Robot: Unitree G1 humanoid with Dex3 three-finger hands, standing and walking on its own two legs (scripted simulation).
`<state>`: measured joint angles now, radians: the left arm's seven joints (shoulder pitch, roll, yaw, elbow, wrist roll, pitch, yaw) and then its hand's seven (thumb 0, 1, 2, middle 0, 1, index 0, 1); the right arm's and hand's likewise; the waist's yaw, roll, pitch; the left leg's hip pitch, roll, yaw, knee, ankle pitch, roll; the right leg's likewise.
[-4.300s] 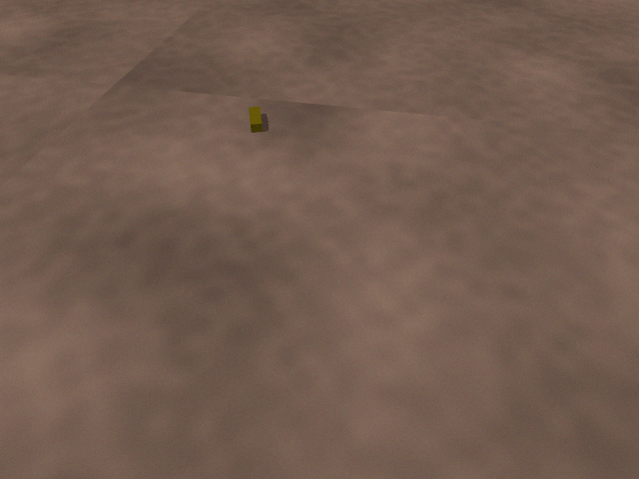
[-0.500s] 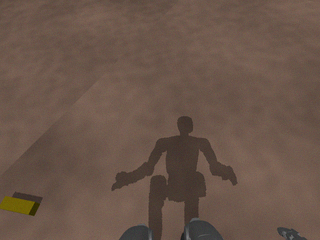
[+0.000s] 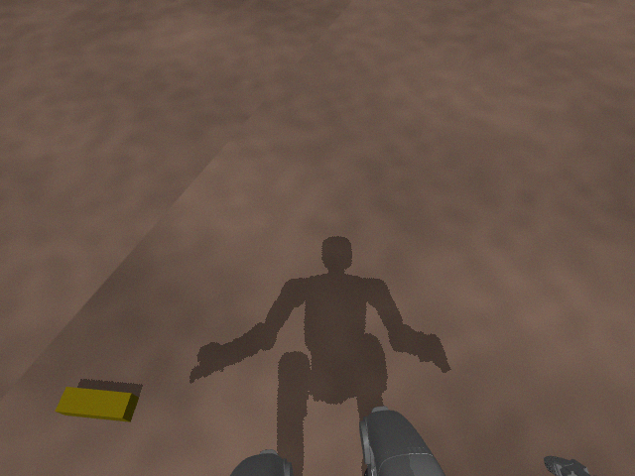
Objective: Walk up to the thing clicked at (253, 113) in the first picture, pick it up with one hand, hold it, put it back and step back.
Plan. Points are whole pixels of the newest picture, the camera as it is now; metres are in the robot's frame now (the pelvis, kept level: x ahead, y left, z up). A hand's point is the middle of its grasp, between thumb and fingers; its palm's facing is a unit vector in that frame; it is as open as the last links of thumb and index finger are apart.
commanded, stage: walk up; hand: left
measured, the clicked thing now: (98, 404) +0.41 +0.64 -0.70
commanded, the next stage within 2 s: none
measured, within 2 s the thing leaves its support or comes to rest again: neither
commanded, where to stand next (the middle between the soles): -0.02 +0.30 m, yaw -10 degrees
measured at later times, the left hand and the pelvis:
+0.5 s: hand out of the picture -0.02 +0.57 -0.12, palm faces -0.03 -0.76 -0.64, open 7.3 cm; pelvis -0.11 +0.24 -0.02, yaw -3 degrees
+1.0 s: hand out of the picture -0.05 +0.59 -0.13, palm faces -0.19 -0.92 -0.34, open 7.4 cm; pelvis -0.14 +0.35 +0.02, yaw -11 degrees
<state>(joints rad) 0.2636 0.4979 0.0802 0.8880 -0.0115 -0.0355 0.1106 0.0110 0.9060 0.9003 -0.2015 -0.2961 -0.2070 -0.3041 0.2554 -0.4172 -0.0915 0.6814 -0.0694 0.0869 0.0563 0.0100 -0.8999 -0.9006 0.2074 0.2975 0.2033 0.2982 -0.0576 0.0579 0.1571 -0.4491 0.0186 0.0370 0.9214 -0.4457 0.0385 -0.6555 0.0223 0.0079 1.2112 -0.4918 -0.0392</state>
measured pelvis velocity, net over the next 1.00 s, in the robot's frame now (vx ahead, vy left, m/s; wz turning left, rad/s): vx -0.14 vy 0.35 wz -0.19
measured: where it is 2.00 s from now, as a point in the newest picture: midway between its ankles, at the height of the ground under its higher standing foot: outside the picture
